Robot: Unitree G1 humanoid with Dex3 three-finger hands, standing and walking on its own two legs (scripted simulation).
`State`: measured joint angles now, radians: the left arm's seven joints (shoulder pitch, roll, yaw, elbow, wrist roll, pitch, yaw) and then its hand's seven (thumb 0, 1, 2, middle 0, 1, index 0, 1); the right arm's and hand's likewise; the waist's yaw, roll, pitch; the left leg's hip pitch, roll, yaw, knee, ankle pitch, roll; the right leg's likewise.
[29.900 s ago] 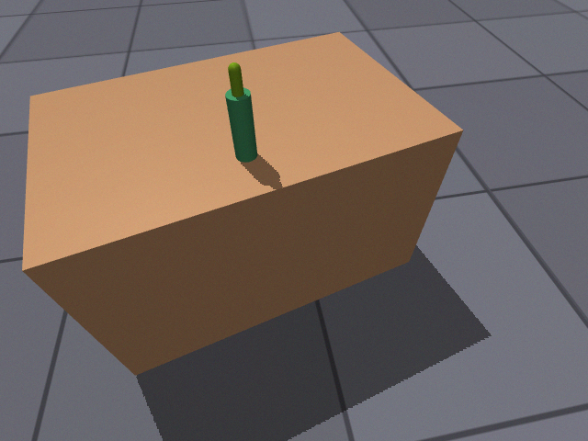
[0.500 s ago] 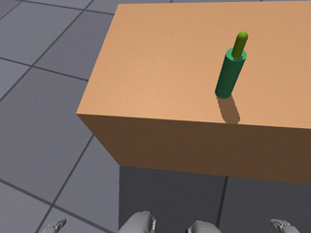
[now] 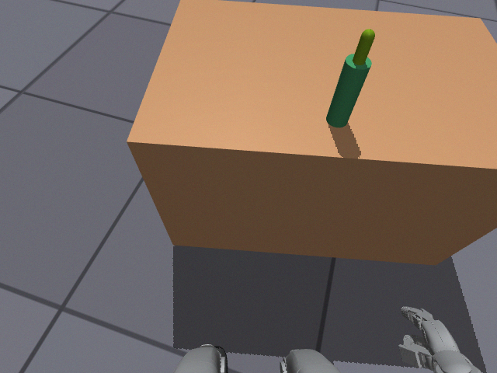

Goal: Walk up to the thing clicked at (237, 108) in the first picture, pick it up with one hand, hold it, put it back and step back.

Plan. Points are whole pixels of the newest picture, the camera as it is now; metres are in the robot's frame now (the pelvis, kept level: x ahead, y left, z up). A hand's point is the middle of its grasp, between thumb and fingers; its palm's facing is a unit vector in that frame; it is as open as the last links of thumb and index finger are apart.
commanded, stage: step back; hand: right
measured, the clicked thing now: (351, 81) +0.71 -0.21 +0.01
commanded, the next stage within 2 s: none
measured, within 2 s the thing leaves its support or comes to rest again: neither
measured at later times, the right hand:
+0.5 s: hand out of the picture -0.09 -0.27 -0.17, palm faces -0.10 +0.92 -0.39, open 7.4 cm
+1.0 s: hand out of the picture -0.17 -0.23 -0.15, palm faces +0.00 +0.93 -0.37, open 7.4 cm
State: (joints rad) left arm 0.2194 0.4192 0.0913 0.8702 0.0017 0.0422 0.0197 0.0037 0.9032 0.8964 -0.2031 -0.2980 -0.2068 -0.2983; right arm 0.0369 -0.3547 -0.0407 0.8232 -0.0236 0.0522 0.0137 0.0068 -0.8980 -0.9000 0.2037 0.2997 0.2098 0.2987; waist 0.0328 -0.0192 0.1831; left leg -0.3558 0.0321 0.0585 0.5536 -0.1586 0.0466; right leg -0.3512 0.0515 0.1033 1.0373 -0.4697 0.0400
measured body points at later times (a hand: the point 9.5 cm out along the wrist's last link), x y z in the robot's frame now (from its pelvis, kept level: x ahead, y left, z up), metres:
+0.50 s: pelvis -0.15 +0.01 -0.01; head -0.08 +0.00 +0.43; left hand -0.01 +0.33 -0.10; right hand -0.09 -0.32 -0.15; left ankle -0.19 +0.13 -0.72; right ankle -0.07 -0.13 -0.73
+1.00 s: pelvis -0.32 +0.03 -0.01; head -0.26 +0.02 +0.43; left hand -0.26 +0.35 -0.13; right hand -0.17 -0.28 -0.12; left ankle -0.19 +0.13 -0.73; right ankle -0.35 -0.09 -0.73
